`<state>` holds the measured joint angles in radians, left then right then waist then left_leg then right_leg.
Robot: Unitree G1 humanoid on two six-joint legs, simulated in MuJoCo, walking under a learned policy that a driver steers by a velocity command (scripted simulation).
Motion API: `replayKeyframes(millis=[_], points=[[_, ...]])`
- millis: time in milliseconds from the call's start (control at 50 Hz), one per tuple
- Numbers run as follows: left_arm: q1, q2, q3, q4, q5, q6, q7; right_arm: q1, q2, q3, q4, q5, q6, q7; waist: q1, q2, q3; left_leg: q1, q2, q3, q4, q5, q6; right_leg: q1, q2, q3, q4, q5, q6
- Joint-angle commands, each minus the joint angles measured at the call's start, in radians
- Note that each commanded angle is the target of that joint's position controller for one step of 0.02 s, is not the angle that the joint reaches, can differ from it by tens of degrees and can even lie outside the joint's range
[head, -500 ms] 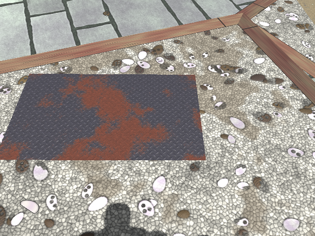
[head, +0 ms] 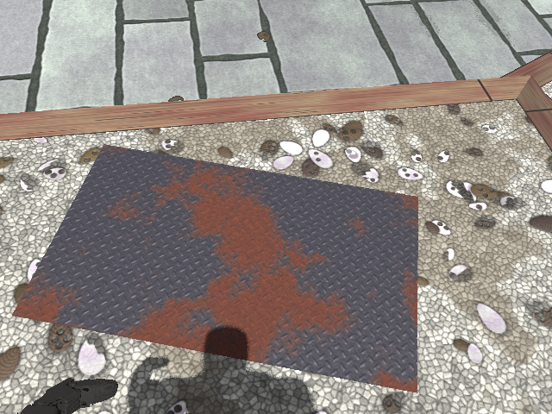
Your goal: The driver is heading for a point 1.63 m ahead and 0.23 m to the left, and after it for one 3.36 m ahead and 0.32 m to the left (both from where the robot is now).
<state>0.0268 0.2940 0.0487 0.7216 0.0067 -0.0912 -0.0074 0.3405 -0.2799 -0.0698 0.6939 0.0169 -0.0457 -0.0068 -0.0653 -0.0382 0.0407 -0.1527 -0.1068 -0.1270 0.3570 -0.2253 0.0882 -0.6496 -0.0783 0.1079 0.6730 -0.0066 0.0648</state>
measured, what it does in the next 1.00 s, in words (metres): walks ahead, turning left: right foot, then left foot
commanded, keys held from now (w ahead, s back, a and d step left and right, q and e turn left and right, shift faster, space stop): w+q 0.56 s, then w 0.44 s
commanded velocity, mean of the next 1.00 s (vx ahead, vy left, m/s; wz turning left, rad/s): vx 0.50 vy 0.00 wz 0.45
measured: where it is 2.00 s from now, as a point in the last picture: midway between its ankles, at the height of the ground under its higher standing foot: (135, 207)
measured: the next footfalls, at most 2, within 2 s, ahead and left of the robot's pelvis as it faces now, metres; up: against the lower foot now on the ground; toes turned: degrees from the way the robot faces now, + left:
right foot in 0.16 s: +0.27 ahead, -0.15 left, +0.00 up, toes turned +10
left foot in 0.66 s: +0.48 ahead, +0.19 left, +0.00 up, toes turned +26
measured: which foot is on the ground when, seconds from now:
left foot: down 0.00-0.16, up 0.18-0.64, down 0.66-1.00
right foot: up 0.00-0.14, down 0.16-0.66, up 0.68-1.00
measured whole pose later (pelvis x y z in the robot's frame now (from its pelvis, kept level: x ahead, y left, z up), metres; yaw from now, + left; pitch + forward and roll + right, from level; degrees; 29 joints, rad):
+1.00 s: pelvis +0.52 +0.12 +0.00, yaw +27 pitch +1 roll +1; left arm 0.11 0.30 0.04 0.79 0.00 -0.07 -0.02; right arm 0.34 -0.27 -0.05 0.73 0.00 -0.07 0.01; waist -0.05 -0.05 0.03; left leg -0.08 -0.09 0.00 0.25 -0.20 0.08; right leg -0.69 -0.14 0.04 0.79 0.00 0.04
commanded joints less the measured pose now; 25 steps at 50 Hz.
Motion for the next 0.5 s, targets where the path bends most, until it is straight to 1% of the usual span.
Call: replayKeyframes(millis=[20, 60, 100, 120, 140, 160, 180, 200, 220, 240, 260, 280, 300, 320, 340, 400, 440, 480, 500], points=[[-0.106, 0.069, 0.013, -0.087, -0.012, -0.022, -0.011, 0.022, -0.176, -0.051, -0.049, 0.006, -0.007, -0.009, -0.011, 0.133, -0.035, -0.074, 0.211, -0.181, -0.078, 0.126, 0.127, 0.139, 0.067, -0.044, -0.113, 0.088, -0.001], [-0.107, 0.095, 0.023, -0.092, -0.014, -0.031, -0.018, 0.033, -0.164, -0.049, -0.042, 0.009, -0.001, -0.012, -0.005, 0.143, -0.038, -0.015, 0.231, -0.242, -0.023, 0.098, 0.118, 0.153, 0.075, -0.024, -0.165, 0.040, -0.019], [-0.066, 0.118, 0.036, -0.086, -0.017, -0.042, -0.022, 0.019, -0.163, -0.051, -0.044, 0.007, 0.006, -0.016, 0.024, 0.176, -0.043, 0.018, 0.248, -0.296, 0.035, 0.116, 0.104, 0.206, 0.079, -0.024, -0.186, -0.051, -0.047], [0.000, 0.127, 0.046, -0.068, -0.017, -0.048, -0.019, 0.002, -0.151, -0.048, -0.050, 0.007, 0.010, -0.016, 0.062, 0.187, -0.060, 0.013, 0.231, -0.299, 0.083, 0.142, 0.088, 0.290, 0.085, -0.042, -0.223, -0.058, -0.068], [0.099, 0.155, 0.062, -0.047, -0.007, -0.053, -0.014, -0.005, -0.115, -0.035, -0.059, 0.003, 0.009, -0.014, 0.111, 0.174, -0.126, -0.022, 0.181, -0.263, 0.203, 0.182, 0.055, 0.454, 0.052, -0.028, -0.237, -0.058, -0.102], [0.250, 0.209, 0.076, -0.035, 0.008, -0.054, -0.005, 0.004, -0.055, -0.012, -0.078, -0.013, 0.006, -0.011, 0.168, 0.055, -0.267, -0.148, 0.116, -0.174, 0.487, 0.039, 0.014, 0.712, -0.124, 0.144, -0.224, -0.127, -0.165], [0.330, 0.285, 0.093, 0.002, 0.017, -0.040, -0.010, 0.150, -0.009, 0.004, -0.108, 0.019, -0.003, -0.011, 0.095, -0.301, -0.361, -0.514, -0.011, -0.054, 0.804, -0.386, -0.053, 0.998, -0.336, 0.636, -0.330, -0.351, -0.337], [0.306, 0.187, 0.075, -0.009, -0.010, -0.036, -0.015, 0.142, -0.123, -0.014, -0.077, 0.032, -0.003, -0.017, 0.120, -0.195, -0.290, -0.644, 0.075, -0.074, 0.936, -0.347, -0.069, 0.963, -0.345, 0.705, -0.377, -0.575, -0.327], [0.265, 0.122, 0.057, -0.022, -0.013, -0.028, -0.010, 0.026, -0.176, -0.029, -0.085, 0.022, 0.003, -0.016, 0.150, -0.102, -0.170, -0.668, 0.110, -0.052, 0.964, -0.249, -0.074, 0.848, -0.297, 0.528, -0.386, -0.541, -0.279], [0.218, 0.104, 0.047, -0.026, -0.003, -0.020, -0.008, -0.030, -0.169, -0.030, -0.096, 0.009, 0.008, -0.017, 0.135, -0.038, -0.106, -0.632, 0.144, -0.023, 0.944, -0.177, -0.078, 0.729, -0.253, 0.390, -0.396, -0.402, -0.251], [0.191, 0.083, 0.040, -0.018, 0.002, -0.015, -0.005, -0.067, -0.156, -0.032, -0.109, -0.002, 0.008, -0.013, 0.121, -0.034, -0.055, -0.611, 0.169, -0.023, 0.899, -0.131, -0.079, 0.642, -0.213, 0.295, -0.415, -0.290, -0.242], [0.181, 0.072, 0.034, -0.012, 0.008, -0.016, -0.001, -0.065, -0.137, -0.032, -0.115, 0.005, 0.011, -0.005, 0.099, -0.059, -0.042, -0.566, 0.195, -0.018, 0.869, -0.102, -0.076, 0.586, -0.185, 0.216, -0.436, -0.218, -0.230], [0.181, 0.069, 0.034, -0.004, 0.006, -0.020, 0.000, -0.057, -0.117, -0.029, -0.117, 0.012, 0.015, 0.000, 0.091, -0.076, -0.039, -0.545, 0.205, -0.004, 0.844, -0.089, -0.076, 0.562, -0.169, 0.163, -0.458, -0.179, -0.230], [0.187, 0.073, 0.036, 0.006, 0.000, -0.023, 0.000, -0.059, -0.095, -0.025, -0.122, 0.015, 0.020, 0.003, 0.088, -0.077, -0.036, -0.547, 0.211, 0.010, 0.824, -0.085, -0.079, 0.552, -0.168, 0.120, -0.475, -0.138, -0.238], [0.192, 0.087, 0.041, 0.016, -0.003, -0.027, 0.001, -0.074, -0.082, -0.020, -0.131, 0.013, 0.024, 0.005, 0.087, -0.068, -0.027, -0.562, 0.217, 0.016, 0.797, -0.070, -0.084, 0.546, -0.174, 0.086, -0.491, -0.095, -0.248], [0.202, 0.126, 0.052, 0.039, -0.002, -0.026, 0.004, -0.123, -0.069, -0.012, -0.152, 0.006, 0.025, 0.009, 0.092, -0.037, -0.021, -0.605, 0.227, 0.026, 0.685, 0.027, -0.099, 0.573, -0.188, -0.008, -0.511, 0.029, -0.263], [0.197, 0.138, 0.052, 0.048, -0.004, -0.020, 0.006, -0.160, -0.063, -0.007, -0.156, 0.008, 0.019, 0.020, 0.103, -0.031, -0.015, -0.585, 0.224, 0.050, 0.574, 0.134, -0.097, 0.585, -0.168, -0.089, -0.513, 0.075, -0.245], [0.212, 0.151, 0.052, 0.061, -0.007, -0.013, 0.009, -0.230, -0.049, 0.000, -0.170, 0.007, 0.011, 0.033, 0.131, -0.024, 0.005, -0.552, 0.212, 0.088, 0.456, 0.223, -0.088, 0.594, -0.154, -0.156, -0.511, 0.095, -0.226], [0.229, 0.159, 0.053, 0.069, -0.009, -0.008, 0.010, -0.265, -0.043, 0.003, -0.180, 0.007, 0.009, 0.040, 0.144, -0.020, 0.015, -0.540, 0.206, 0.109, 0.410, 0.242, -0.082, 0.608, -0.157, -0.178, -0.509, 0.099, -0.220]])
Over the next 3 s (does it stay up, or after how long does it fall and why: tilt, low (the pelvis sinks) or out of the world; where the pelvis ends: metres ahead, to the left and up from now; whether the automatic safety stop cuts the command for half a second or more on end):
stays up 1.58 0.41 -0.14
